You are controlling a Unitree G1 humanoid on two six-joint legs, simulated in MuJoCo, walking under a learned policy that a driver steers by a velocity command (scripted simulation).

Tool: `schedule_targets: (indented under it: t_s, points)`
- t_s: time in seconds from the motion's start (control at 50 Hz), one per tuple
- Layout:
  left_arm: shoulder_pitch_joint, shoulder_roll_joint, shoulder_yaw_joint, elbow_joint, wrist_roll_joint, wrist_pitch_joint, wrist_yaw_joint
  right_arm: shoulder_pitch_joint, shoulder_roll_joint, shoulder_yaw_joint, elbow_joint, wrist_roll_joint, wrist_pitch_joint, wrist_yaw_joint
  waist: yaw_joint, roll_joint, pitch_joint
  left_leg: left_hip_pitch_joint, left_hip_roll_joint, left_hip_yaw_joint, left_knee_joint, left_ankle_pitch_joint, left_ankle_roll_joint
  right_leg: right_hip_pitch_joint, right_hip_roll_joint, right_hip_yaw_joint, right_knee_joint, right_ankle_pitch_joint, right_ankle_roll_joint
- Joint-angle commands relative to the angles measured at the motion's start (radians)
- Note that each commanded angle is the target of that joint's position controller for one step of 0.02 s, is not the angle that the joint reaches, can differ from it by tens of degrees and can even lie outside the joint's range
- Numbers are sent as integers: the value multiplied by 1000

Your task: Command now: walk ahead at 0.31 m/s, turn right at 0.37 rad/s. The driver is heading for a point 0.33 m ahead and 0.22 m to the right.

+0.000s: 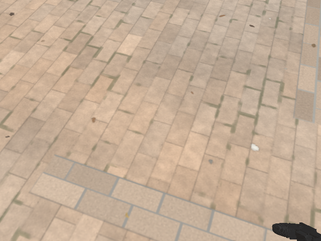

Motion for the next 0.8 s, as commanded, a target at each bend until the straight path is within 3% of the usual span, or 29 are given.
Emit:
schedule_targets:
  t_s: [0.02, 0.04, 0.06, 0.1, 0.14, 0.24, 0.34, 0.4, 0.42, 0.44, 0.46, 0.48, 0.5, 0.52, 0.54, 0.56, 0.6, 0.64, 0.7, 0.76, 0.8]
  points:
    - [2, 152, 36, -99, -30, -17, 11, 251, -151, -45, -13, 3, 15, -18, -141, 152, -301, 690, 376, -377, -113, 550, 200, -528, -32, 57, 477, -49, 16]
    - [-21, 134, 38, -99, -23, -4, 17, 194, -128, -37, -14, 6, 18, -20, -108, 90, -226, 556, 329, -273, -137, 588, 181, -504, -74, 30, 448, 14, 30]
    - [-23, 117, 44, -101, -14, 14, 21, 149, -111, -34, -10, 7, 20, -20, -78, 90, -169, 439, 297, -200, -175, 554, 168, -461, -103, 18, 402, 66, 39]
    - [2, 69, 44, -112, -16, 52, 22, 99, -107, -36, -5, -13, 16, -19, -35, 126, -129, 279, 265, -101, -252, 504, 177, -354, -112, -16, 373, 133, 51]
    - [-27, 54, 45, -150, -11, 71, 24, 70, -131, -44, 2, -16, 16, -29, -22, 123, -100, 240, 274, -42, -294, 494, 199, -369, -118, -25, 299, 185, 62]
    - [-133, 53, 44, -222, 0, 74, 0, 54, -170, -57, 17, 2, 47, -61, -48, 102, -118, 286, 272, 74, -307, 405, 192, -319, -127, -64, 45, 374, 49]
    - [-224, 85, 58, -294, 2, 94, -30, 78, -212, -73, 34, 31, 84, -56, -74, 105, -94, 376, 317, 79, -232, 312, 164, -300, -105, -107, -100, 288, 8]
    - [-205, 91, 70, -307, -3, 104, -35, 80, -225, -84, 41, 50, 99, -53, -49, 95, -105, 381, 319, 91, -136, 136, 105, -194, -65, -154, -257, 299, -47]
    - [-153, 120, 86, -289, -2, 103, -24, 114, -197, -79, 54, 46, 100, -49, -37, 53, -125, 327, 277, 117, -45, -4, 68, -82, -37, -148, -312, 319, -82]
    - [-40, 219, 122, -263, -10, 98, -6, 120, -137, -63, 45, 20, 98, -42, -12, -137, -156, 160, 181, 201, 234, -154, 3, 99, -148, 50, -394, 419, -156]
    - [6, 323, 137, -275, -11, 79, 0, 54, -85, -44, -38, -7, 83, -36, -17, -338, -162, -258, -21, 161, 545, -561, -73, 297, -355, 537, -487, 256, -366]
    - [36, 256, 115, -279, 2, 44, -15, -12, -128, -54, -42, 17, 59, -25, 41, -197, -198, -369, -23, -57, 674, -570, -57, 304, -392, 640, -575, 129, -405]
    - [-4, 209, 98, -283, 4, 18, -17, -29, -158, -63, -51, 48, 42, -13, 14, -169, -146, -400, 16, -94, 665, -475, -25, 269, -368, 565, -591, 60, -356]
    - [-59, 172, 87, -294, -5, 7, -14, -14, -169, -69, -32, 45, 32, -11, -16, -108, -108, -370, 48, -101, 619, -380, -10, 201, -326, 478, -587, 39, -302]
    - [-103, 150, 77, -302, -12, 7, -9, -12, -182, -75, -21, 24, 26, -15, -35, -89, -80, -335, 62, -98, 545, -301, -11, 143, -295, 417, -597, 76, -270]
    - [-125, 138, 69, -311, -7, 8, 0, -6, -178, -77, -15, 15, 22, -16, -53, -95, -72, -274, 66, -97, 485, -230, -15, 95, -260, 367, -614, 124, -251]
    - [-116, 152, 72, -318, 4, 1, 11, -7, -152, -73, -9, 13, 16, -13, -57, -83, -80, -210, 34, -76, 384, -121, -36, 69, -220, 303, -621, 265, -240]
    - [-105, 166, 76, -316, 5, -3, 19, -28, -120, -61, -10, 12, 16, -14, -54, -72, -69, -165, 10, -67, 245, -49, -57, 51, -194, 234, -605, 405, -228]
    - [-84, 174, 80, -305, 7, 6, 24, -47, -86, -43, -16, 10, 25, -10, -38, -110, -78, -59, -14, -50, 114, 10, -84, 13, -175, 149, -542, 692, -208]
    - [-59, 165, 76, -288, 7, 21, 22, -51, -105, -42, -23, 17, 33, -4, -23, -119, -93, -3, -20, -54, 65, 44, -79, 15, -191, 161, -494, 755, -193]
    - [-69, 156, 70, -284, 7, 27, 21, -42, -122, -46, -25, 14, 31, 0, -28, -122, -92, 25, -23, -58, 28, 23, -58, 28, -205, 190, -453, 750, -183]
